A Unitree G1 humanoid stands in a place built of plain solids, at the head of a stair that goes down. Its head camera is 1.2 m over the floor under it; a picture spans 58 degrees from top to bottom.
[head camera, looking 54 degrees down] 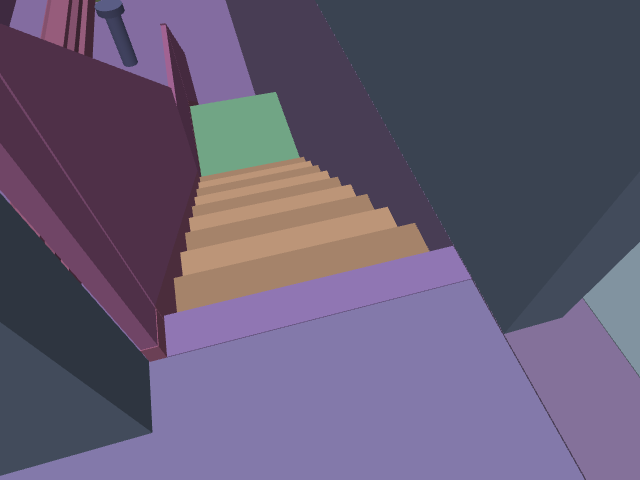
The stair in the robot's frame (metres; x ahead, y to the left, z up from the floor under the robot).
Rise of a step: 0.18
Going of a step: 0.25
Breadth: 0.97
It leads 16 degrees to the left of straight ahead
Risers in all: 10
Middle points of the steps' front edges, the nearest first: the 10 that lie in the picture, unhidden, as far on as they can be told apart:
0.72 0.01 0.00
0.96 0.08 -0.18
1.20 0.15 -0.35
1.43 0.21 -0.53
1.67 0.28 -0.71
1.91 0.35 -0.89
2.15 0.41 -1.06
2.38 0.48 -1.24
2.62 0.55 -1.42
2.86 0.61 -1.59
